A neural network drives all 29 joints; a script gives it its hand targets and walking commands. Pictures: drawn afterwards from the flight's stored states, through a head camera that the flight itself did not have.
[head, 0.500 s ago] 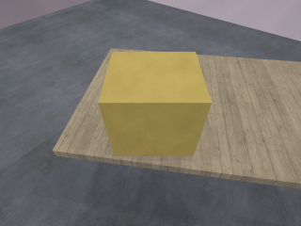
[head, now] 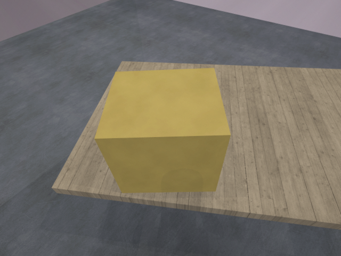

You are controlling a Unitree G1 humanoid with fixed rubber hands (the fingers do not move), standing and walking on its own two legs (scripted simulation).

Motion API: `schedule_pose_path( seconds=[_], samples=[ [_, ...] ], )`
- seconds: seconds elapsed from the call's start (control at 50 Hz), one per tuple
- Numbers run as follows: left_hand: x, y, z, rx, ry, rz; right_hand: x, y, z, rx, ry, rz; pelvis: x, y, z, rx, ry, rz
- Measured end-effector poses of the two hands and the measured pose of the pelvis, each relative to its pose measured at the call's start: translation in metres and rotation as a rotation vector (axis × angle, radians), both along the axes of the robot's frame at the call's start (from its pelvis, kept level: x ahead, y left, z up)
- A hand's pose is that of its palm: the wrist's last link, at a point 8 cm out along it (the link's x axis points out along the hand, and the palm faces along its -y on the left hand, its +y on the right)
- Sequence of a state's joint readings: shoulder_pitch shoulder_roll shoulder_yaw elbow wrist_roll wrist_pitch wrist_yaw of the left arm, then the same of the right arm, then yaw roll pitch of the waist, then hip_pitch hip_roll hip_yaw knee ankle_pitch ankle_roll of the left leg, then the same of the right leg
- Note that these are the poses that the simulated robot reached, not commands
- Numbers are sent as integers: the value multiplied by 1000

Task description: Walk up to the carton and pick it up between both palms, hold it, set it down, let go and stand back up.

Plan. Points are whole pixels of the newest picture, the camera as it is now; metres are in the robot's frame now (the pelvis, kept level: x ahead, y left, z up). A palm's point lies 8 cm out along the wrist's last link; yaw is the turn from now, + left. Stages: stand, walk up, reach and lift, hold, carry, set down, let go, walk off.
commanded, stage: walk up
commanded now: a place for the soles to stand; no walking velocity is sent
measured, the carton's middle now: (166, 132) +0.43 +0.02 +0.05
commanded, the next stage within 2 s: reach and lift in 1.50 s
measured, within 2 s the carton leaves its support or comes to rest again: neither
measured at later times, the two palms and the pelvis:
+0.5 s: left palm out of the picture +0.01 +0.25 -0.13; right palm out of the picture +0.02 -0.23 -0.14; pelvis -0.01 +0.01 +0.01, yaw +2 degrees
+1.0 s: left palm out of the picture -0.05 +0.26 -0.14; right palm out of the picture +0.02 -0.22 -0.13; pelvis -0.03 +0.02 +0.01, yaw +2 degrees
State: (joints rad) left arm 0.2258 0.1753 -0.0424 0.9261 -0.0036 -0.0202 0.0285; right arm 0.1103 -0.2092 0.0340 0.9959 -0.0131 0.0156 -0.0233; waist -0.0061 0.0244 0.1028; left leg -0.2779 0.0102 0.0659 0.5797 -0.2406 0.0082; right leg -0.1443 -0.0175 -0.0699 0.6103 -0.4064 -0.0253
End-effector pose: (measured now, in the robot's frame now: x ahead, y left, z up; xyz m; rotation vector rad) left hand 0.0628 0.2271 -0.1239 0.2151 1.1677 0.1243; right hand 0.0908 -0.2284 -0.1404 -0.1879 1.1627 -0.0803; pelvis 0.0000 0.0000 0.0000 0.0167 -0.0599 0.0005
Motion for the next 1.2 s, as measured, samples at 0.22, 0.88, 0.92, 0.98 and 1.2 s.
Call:
schedule_pose_path(
  seconds=[0.22,0.88,0.92,0.98,1.2],
  samples=[
    [-15,13,-3,7,64,-1,-45,-8,2,-32,113,-26,0,1,4,-18,1,8],
    [-96,34,-12,-12,192,51,-69,11,9,-54,130,-1,-27,22,6,-34,17,31],
    [-101,34,-12,-11,200,52,-70,12,8,-52,131,0,-28,23,6,-35,17,31],
    [-106,35,-12,-11,212,58,-73,13,8,-51,132,0,-29,23,5,-35,17,34],
    [-116,33,-12,-12,229,72,-84,10,7,-53,156,-4,-32,22,5,-36,22,42]
  ],
)
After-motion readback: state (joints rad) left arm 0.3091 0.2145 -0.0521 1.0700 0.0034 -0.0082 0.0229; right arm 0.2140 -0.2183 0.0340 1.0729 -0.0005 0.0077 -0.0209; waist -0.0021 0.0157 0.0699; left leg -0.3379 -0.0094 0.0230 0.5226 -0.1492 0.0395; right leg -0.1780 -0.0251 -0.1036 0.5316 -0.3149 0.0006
